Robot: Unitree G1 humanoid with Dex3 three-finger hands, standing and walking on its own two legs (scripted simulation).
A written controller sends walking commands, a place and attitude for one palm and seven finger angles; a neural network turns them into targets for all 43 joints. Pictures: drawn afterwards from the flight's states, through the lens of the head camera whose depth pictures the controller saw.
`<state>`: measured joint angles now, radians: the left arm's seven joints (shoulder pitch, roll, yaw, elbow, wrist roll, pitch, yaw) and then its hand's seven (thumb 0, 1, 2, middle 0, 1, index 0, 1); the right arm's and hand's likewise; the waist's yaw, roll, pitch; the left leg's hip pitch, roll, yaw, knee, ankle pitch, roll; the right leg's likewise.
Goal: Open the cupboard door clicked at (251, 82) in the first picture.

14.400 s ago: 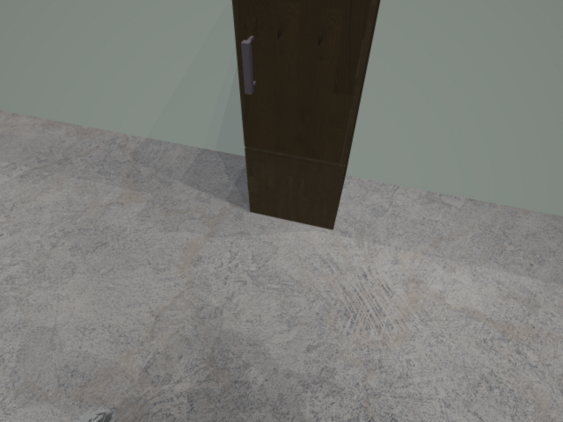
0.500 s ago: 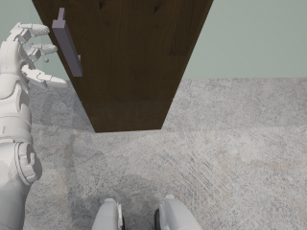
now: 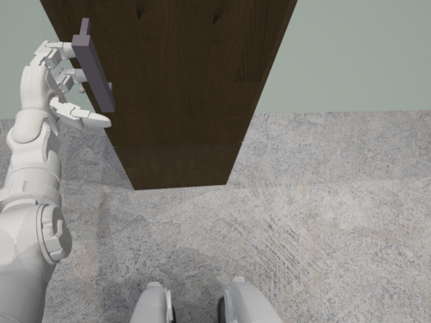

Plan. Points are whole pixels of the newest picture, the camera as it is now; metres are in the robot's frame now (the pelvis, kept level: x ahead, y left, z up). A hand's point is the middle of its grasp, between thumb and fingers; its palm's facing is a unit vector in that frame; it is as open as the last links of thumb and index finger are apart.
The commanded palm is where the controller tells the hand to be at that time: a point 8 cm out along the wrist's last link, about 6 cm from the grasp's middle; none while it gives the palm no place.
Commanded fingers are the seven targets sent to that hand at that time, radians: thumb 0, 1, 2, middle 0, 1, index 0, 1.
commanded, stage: slide the fingers in behind the handle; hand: left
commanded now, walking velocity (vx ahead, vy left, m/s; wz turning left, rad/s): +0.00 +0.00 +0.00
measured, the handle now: (98, 69) +0.56 +0.18 +0.07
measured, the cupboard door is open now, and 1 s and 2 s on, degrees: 0 0 0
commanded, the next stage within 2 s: close the thumb around the handle in 1.04 s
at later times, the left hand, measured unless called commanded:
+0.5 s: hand (104, 92) +0.50 +0.16 +0.08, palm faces +0.00 -1.00 -0.02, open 14.0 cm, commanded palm +0.48 +0.20 +0.08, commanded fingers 0.00 -0.50 0.30 -0.30 -1.20 -0.30 -1.20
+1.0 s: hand (110, 90) +0.51 +0.15 +0.08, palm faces +0.04 -1.00 -0.02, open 14.1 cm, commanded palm +0.49 +0.18 +0.08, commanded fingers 0.00 -0.50 0.30 -0.30 -1.20 -0.30 -1.20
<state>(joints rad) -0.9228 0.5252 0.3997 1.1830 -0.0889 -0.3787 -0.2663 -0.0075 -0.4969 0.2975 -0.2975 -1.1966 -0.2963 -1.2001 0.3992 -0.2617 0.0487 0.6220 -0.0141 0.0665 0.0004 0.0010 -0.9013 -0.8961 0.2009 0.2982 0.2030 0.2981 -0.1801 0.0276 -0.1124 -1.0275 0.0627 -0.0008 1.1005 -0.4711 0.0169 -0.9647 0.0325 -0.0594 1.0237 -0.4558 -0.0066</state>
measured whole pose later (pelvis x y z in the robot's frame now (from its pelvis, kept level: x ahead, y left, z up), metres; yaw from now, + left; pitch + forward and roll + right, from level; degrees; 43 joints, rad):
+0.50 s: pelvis +0.00 +0.00 +0.00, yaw +1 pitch +22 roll -3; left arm -0.91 0.41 0.32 1.15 -0.08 -0.43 -0.17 -0.01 -0.50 0.30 -0.30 -1.20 -0.30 -1.20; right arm 0.38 -0.26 0.03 0.63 -0.02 0.06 0.02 0.00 -0.90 -0.90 0.20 0.30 0.20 0.30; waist -0.16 0.03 -0.12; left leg -1.01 0.05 0.00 1.10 -0.47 0.01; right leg -0.95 0.02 -0.06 1.04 -0.47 -0.01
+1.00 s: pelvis -0.01 -0.01 +0.00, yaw +2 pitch +22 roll -3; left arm -0.97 0.42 0.29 1.21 -0.08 -0.43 -0.11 -0.01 -0.50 0.30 -0.30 -1.20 -0.27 -1.20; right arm 0.39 -0.27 0.03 0.65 -0.03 0.05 0.02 0.00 -0.90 -0.90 0.20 0.30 0.20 0.30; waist -0.17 0.03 -0.12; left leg -1.04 0.05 -0.02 1.11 -0.46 0.00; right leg -0.98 0.02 -0.08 1.06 -0.47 -0.02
